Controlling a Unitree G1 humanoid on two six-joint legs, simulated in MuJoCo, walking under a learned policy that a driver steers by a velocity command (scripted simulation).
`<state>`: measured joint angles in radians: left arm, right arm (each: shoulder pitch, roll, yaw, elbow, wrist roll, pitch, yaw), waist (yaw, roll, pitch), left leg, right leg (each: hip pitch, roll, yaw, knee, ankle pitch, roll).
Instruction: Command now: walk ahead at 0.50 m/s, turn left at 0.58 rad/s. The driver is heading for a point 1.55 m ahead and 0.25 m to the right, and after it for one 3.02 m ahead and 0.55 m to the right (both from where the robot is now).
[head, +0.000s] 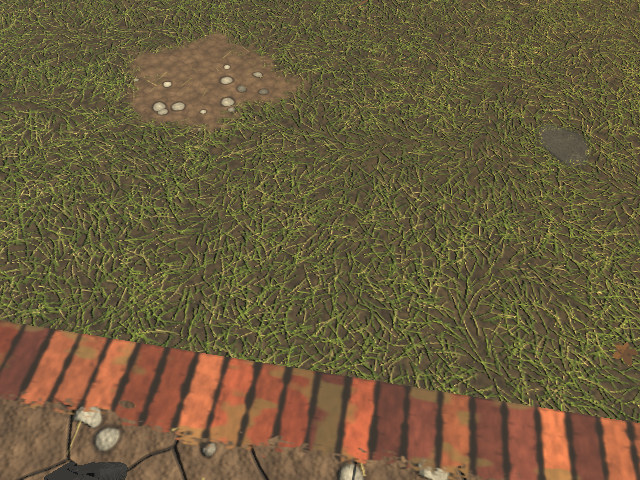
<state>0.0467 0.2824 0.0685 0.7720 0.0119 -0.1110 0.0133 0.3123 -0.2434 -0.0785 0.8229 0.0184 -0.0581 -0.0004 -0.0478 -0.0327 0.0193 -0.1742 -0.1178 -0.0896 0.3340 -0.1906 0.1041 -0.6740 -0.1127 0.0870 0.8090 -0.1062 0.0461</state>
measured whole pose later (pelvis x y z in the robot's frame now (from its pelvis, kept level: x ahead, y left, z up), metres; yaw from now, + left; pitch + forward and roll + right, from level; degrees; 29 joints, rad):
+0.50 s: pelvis +0.28 -0.04 +0.00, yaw +8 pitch +2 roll -1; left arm 0.36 0.25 0.06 0.87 -0.01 -0.09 -0.02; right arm 0.16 -0.27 -0.06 0.73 0.01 -0.07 0.00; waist 0.07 0.04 0.01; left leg -0.66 0.10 -0.05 0.82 -0.12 0.02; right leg -0.13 0.05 -0.03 0.27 -0.19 -0.05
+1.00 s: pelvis +0.54 +0.05 +0.00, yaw -1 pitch +1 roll +2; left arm 0.20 0.31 0.08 0.79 -0.02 -0.04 -0.01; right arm 0.31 -0.26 -0.08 0.84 -0.02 -0.10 0.01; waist -0.04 -0.06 0.00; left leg -0.08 -0.03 0.17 0.27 -0.21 0.04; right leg -0.69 -0.11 0.08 0.93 -0.05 0.00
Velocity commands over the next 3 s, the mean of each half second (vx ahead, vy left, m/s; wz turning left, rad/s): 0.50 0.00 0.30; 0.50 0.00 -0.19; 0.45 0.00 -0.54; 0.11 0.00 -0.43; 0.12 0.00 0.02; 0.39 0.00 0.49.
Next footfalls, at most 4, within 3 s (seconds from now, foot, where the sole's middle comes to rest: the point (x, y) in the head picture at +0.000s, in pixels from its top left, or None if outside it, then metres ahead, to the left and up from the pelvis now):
0.20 right None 0.31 -0.14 -0.78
0.70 left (235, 449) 0.54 0.15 -0.78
1.28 right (350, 334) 0.83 -0.11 -0.82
1.70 left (320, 235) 1.14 -0.06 -0.82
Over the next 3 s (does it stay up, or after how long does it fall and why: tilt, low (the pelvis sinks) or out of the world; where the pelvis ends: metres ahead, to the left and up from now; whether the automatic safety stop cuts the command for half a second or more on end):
stays up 1.30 -0.21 -0.06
